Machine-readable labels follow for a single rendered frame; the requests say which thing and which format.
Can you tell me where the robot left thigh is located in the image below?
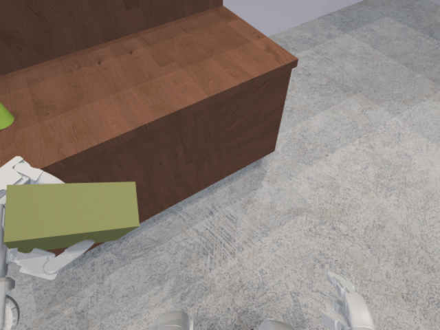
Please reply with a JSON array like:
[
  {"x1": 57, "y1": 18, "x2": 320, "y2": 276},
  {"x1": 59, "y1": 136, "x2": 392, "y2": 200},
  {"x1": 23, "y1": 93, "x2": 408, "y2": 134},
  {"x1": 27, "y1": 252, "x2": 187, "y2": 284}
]
[{"x1": 150, "y1": 311, "x2": 195, "y2": 330}]

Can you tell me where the table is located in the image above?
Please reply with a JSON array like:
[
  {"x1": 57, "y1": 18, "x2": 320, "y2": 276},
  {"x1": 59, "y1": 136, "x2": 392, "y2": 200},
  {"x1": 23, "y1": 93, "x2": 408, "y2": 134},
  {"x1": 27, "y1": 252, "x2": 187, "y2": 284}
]
[{"x1": 0, "y1": 0, "x2": 298, "y2": 257}]

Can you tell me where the robot left hand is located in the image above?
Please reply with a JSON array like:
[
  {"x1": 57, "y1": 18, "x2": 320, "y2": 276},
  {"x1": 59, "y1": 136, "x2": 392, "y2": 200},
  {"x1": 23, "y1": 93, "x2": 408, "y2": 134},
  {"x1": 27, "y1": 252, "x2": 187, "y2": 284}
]
[{"x1": 0, "y1": 156, "x2": 95, "y2": 281}]

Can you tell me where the left robot forearm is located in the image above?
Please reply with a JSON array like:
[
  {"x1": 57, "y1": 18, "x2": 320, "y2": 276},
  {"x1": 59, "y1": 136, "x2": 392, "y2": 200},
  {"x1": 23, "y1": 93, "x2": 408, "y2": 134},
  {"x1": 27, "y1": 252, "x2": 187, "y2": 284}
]
[{"x1": 0, "y1": 277, "x2": 20, "y2": 330}]

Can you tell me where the robot right hand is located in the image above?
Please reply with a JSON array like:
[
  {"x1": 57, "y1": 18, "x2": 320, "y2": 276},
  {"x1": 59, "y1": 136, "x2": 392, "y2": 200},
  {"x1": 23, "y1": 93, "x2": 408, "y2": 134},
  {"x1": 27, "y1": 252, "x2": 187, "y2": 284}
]
[{"x1": 321, "y1": 272, "x2": 375, "y2": 330}]

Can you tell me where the sponge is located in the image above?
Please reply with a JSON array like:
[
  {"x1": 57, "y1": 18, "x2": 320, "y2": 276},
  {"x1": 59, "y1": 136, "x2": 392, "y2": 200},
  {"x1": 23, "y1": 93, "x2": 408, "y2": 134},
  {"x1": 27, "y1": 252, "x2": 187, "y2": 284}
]
[{"x1": 3, "y1": 181, "x2": 140, "y2": 253}]

